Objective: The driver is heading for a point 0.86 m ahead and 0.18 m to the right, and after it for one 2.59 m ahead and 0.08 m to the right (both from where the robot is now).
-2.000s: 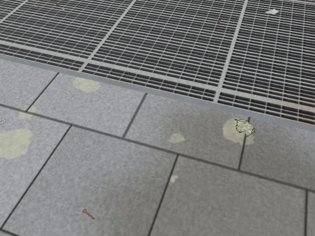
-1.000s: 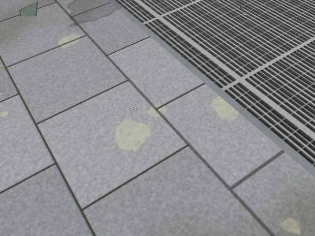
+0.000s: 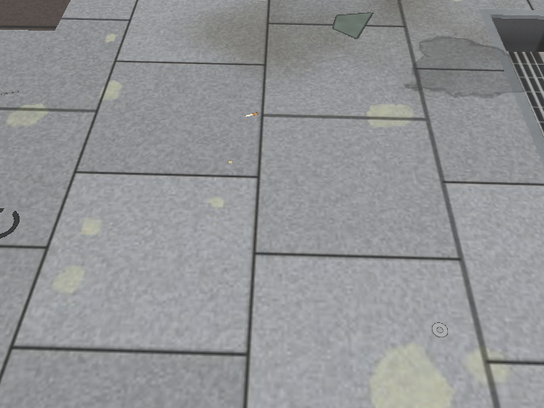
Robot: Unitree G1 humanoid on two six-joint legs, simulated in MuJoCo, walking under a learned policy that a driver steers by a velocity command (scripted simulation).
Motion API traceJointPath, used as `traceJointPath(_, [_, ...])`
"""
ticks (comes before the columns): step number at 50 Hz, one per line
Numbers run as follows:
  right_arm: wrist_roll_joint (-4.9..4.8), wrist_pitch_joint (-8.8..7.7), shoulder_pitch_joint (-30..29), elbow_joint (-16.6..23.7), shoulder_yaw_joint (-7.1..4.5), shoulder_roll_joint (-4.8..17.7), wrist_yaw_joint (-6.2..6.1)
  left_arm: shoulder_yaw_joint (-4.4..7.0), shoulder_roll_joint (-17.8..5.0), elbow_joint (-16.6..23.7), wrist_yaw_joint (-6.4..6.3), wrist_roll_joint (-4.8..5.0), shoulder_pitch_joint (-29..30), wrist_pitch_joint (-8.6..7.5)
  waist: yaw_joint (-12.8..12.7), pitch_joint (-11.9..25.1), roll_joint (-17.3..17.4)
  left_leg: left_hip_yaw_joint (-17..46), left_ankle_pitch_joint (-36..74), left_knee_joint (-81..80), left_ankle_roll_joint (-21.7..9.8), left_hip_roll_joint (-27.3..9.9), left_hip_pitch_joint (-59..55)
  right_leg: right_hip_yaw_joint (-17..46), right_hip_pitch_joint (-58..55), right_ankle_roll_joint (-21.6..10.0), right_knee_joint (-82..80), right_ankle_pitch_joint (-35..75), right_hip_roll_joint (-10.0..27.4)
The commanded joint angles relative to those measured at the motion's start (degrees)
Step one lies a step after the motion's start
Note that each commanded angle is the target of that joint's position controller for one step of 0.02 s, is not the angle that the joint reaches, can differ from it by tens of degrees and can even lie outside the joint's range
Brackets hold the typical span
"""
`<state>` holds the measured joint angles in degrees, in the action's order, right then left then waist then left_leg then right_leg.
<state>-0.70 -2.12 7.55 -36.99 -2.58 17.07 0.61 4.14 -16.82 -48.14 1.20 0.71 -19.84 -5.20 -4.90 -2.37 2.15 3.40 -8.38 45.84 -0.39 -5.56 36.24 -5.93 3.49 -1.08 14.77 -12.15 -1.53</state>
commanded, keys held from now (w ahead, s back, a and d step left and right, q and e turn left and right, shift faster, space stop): w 0.16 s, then w+e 0.84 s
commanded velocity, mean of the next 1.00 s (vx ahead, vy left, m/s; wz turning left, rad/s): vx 0.50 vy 0.00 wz -0.31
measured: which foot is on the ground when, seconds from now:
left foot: up 0.00-0.12, down 0.14-0.68, up 0.70-1.00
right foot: down 0.00-0.16, up 0.18-0.68, down 0.70-1.00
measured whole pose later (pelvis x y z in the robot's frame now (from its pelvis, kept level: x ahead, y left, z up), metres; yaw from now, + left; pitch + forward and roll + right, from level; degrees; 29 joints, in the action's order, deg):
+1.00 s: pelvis +0.56 -0.03 +0.00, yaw -24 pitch +2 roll +0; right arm 0.8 -5.6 4.2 -39.1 -2.6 17.3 -0.1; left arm 3.6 -16.4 -41.3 -0.1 1.1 -18.3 -2.3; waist -3.4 -2.7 1.5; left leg 6.2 -2.8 41.6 4.3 -5.3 37.8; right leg 6.7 8.8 -5.4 19.9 -12.4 -6.8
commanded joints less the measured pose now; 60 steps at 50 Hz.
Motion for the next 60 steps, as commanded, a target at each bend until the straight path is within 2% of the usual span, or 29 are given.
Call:
traceJointPath(1, [-0.23,-1.24,-3.20,3.78,0.07,2.18,1.00,2.00,-10.16,4.07,-0.13,0.91,4.42,-0.66,1.83,-0.93,-5.41,-1.84,6.56,-7.80,-0.02,0.33,-6.03,7.59,5.00,-10.07,-7.64,10.14,14.72])
traceJointPath(5, [-0.16,-1.32,-4.89,4.83,-0.81,4.46,1.41,2.30,-12.06,1.92,-0.28,1.66,1.71,0.90,3.05,-0.93,-5.91,-3.82,2.23,-14.08,-2.49,2.45,-9.84,7.41,-0.75,-8.08,-2.91,14.91,17.42])
traceJointPath(7, [0.22,-1.15,7.35,1.00,-3.20,8.24,0.90,1.30,-10.15,1.36,-0.57,1.33,1.26,1.47,9.63,6.53,-4.78,-6.41,1.94,-16.94,-5.10,5.84,-28.40,2.59,2.43,-4.99,13.66,28.87,13.21])
traceJointPath(8, [0.41,-0.80,17.60,-0.79,-4.72,12.84,0.11,-0.29,-6.81,2.78,-0.78,-0.35,1.12,1.36,13.78,14.23,1.52,5.13,1.24,-16.53,-8.50,-3.63,-43.77,-0.11,12.79,-2.16,31.93,16.49,10.04])
traceJointPath(9, [0.80,-0.71,18.65,-0.86,-5.19,17.69,0.01,-2.20,-0.75,4.49,-0.57,-0.39,-4.30,0.46,9.53,20.13,15.74,33.44,-12.95,-24.85,-17.15,-16.44,-56.29,2.97,32.62,1.03,51.28,-18.80,0.06])
traceJointPath(10, [0.47,-1.30,17.91,-0.21,-3.76,11.85,0.24,-0.82,-6.93,3.66,-0.43,1.19,-0.81,-0.29,12.03,18.58,8.30,36.62,-18.00,-28.82,-16.19,-16.58,-53.84,11.30,38.43,0.44,58.15,-20.87,1.96])
traceJointPath(11, [0.57,-1.83,14.90,-0.37,-2.93,9.64,0.33,-0.07,-8.85,5.12,-0.21,2.53,3.09,-0.68,11.33,11.67,6.99,27.98,-14.28,-29.08,-14.19,-15.25,-48.56,11.40,41.82,-0.56,58.91,-15.97,4.35])
traceJointPath(13, [0.95,-2.47,8.75,-0.47,-1.98,6.13,0.55,0.00,-7.75,5.25,-0.51,1.17,5.59,-0.39,8.02,5.79,3.41,16.34,-3.71,-31.33,-12.14,-10.95,-37.53,10.80,38.42,-0.32,53.57,-7.11,8.37])
traceJointPath(15, [1.53,-3.50,6.19,-0.87,-1.72,4.44,0.47,0.07,-6.26,4.25,-0.32,1.30,3.27,1.14,5.42,4.72,4.25,10.01,1.99,-34.86,-11.41,-9.24,-31.70,11.61,32.89,0.48,51.56,-2.65,9.55])
traceJointPath(18, [1.80,-4.75,6.16,-2.74,-2.21,5.07,0.00,-0.13,-4.18,4.61,-0.53,1.15,4.74,2.72,4.68,1.74,1.55,2.74,9.00,-37.91,-11.52,-8.97,-29.41,12.80,34.74,1.88,47.73,2.23,8.93])
traceJointPath(22, [1.73,-4.65,6.48,-4.46,-2.44,5.96,-0.81,-0.48,-3.06,6.21,0.17,0.65,9.72,2.51,5.85,-0.52,0.71,-5.90,12.39,-39.24,-9.66,-7.03,-30.71,11.63,35.76,2.23,34.53,14.18,7.56])
traceJointPath(29, [0.34,-2.40,12.33,-8.40,-3.35,8.62,-1.52,-1.52,-1.76,12.17,2.73,0.43,21.22,2.17,9.79,-3.91,-0.58,-12.17,21.09,-35.31,-7.99,-10.13,-41.76,4.64,37.93,-1.26,21.14,12.78,5.84])
traceJointPath(31, [0.13,-1.40,11.48,-8.30,-3.71,9.97,-1.94,-0.93,-2.97,13.26,3.30,0.50,20.26,2.32,7.94,-1.60,1.30,-13.81,37.94,-29.46,-6.78,-10.39,-44.28,1.55,33.85,-3.30,20.53,7.28,3.12])
traceJointPath(33, [-0.01,-0.34,10.51,-7.83,-4.12,11.50,-2.58,0.75,-5.93,12.29,3.11,0.67,12.48,2.79,3.07,4.06,3.42,-14.93,54.79,-16.93,-5.47,-9.77,-44.37,-1.26,23.09,-5.98,21.29,1.92,-1.17])
traceJointPath(34, [-0.24,-0.08,9.36,-7.45,-4.01,11.54,-2.85,2.47,-8.80,10.29,2.40,0.77,3.60,2.94,-2.04,8.55,2.43,-16.04,52.75,-5.06,-3.81,-7.85,-38.91,-0.65,9.86,-8.22,17.61,4.68,-3.13])
traceJointPath(35, [0.76,-0.69,10.47,-6.43,-3.10,9.42,-2.98,4.20,-13.42,8.70,1.04,0.79,-4.55,3.73,-4.98,13.76,-3.99,-15.79,31.58,12.43,-1.36,-4.94,-24.53,11.79,-7.69,-11.56,16.19,5.38,3.95])
traceJointPath(36, [2.21,-2.54,16.73,-3.73,-0.50,0.92,-1.60,4.57,-18.12,9.61,0.79,0.95,-1.90,3.22,2.97,19.05,-16.79,-8.32,-24.43,31.90,2.31,8.14,1.39,45.60,-26.07,-23.27,10.70,-3.71,18.39])
traceJointPath(37, [0.09,-4.87,9.63,-3.12,-1.24,6.21,-0.59,3.34,-13.09,10.56,0.86,0.70,-3.64,2.66,-2.26,23.40,-9.60,3.13,-24.94,36.22,1.18,7.35,7.48,53.06,-27.89,-23.50,3.18,-9.22,20.17])
traceJointPath(38, [-1.84,-6.01,4.23,-1.15,-1.79,8.25,-0.18,2.65,-10.66,10.28,0.82,0.33,-1.34,2.02,-2.32,14.41,-7.04,3.01,-19.11,33.63,-0.16,4.55,10.84,44.34,-21.29,-20.42,1.65,-5.46,18.56])
traceJointPath(39, [-1.13,-6.56,3.35,-1.02,-1.50,7.43,-0.57,2.26,-9.29,10.66,0.77,0.52,2.19,1.66,0.56,9.16,-2.02,2.56,-14.39,28.26,-0.52,2.04,8.81,37.49,-12.44,-18.38,1.63,0.90,15.87])
traceJointPath(40, [0.44,-6.47,3.40,-1.60,-1.83,7.61,-0.98,1.76,-7.51,11.36,0.65,0.42,5.54,1.57,2.80,5.99,-1.07,2.10,-12.07,23.39,0.06,0.50,5.35,32.16,-5.14,-17.09,1.11,7.72,13.52])
traceJointPath(41, [1.04,-5.85,4.73,-1.76,-2.15,7.84,-0.99,1.32,-6.46,12.34,0.36,-0.39,7.12,1.46,4.66,5.37,-2.57,2.53,-10.27,21.43,0.64,-0.48,1.43,29.40,-0.44,-16.90,-0.03,12.60,12.07])
traceJointPath(44, [1.76,-4.07,5.38,-1.40,-1.78,5.76,-1.06,1.60,-7.41,12.26,-0.44,-0.09,6.99,1.28,6.08,3.97,-3.29,0.60,-7.68,14.16,3.57,-0.51,-1.40,24.45,7.05,-17.04,-1.88,20.39,10.11])
traceJointPath(49, [1.50,-4.10,-5.82,1.50,-0.23,2.47,-0.58,2.27,-9.60,10.65,-1.95,0.58,2.96,2.26,1.88,2.30,-5.91,-1.35,11.35,-8.63,5.28,3.81,-6.94,18.84,12.89,-12.06,-0.40,15.06,4.70])
traceJointPath(54, [0.23,-5.12,-9.41,2.81,-1.33,5.69,0.57,2.28,-9.09,9.10,-2.34,1.01,-0.69,3.08,1.13,2.68,-7.75,1.73,10.65,-17.56,3.37,5.47,-9.68,27.20,5.80,-10.12,5.27,7.43,8.19])
traceJointPath(57, [0.40,-5.90,-0.71,0.73,-2.96,8.22,0.28,1.97,-7.68,9.79,-2.25,0.55,1.26,3.35,6.41,5.40,-9.38,0.51,6.12,-20.89,-0.51,5.29,-21.24,28.78,5.25,-7.56,13.86,12.23,6.95])
traceJointPath(58, [1.44,-6.16,6.78,-0.03,-3.79,10.54,-0.17,0.77,-4.54,10.64,-1.94,-0.01,1.34,3.16,9.92,12.47,-6.13,6.08,3.84,-19.58,-3.86,-1.36,-34.61,25.45,9.84,-5.58,26.66,9.06,3.80])
traceJointPath(59, [2.99,-5.58,13.10,-1.47,-5.03,15.76,-0.30,-0.49,-0.54,11.78,-2.06,0.73,-6.13,2.72,8.03,21.14,9.07,28.87,-1.28,-21.54,-13.33,-14.59,-54.42,16.99,27.50,-0.73,46.87,-8.22,-4.89])
traceJointPath(60, [1.63,-5.21,14.29,-2.77,-4.43,12.34,0.41,-0.49,-3.44,10.95,-2.26,1.04,-8.39,2.48,7.73,21.28,15.15,43.06,-5.30,-26.76,-16.40,-18.38,-55.35,17.06,35.99,0.74,56.54,-22.48,-4.00])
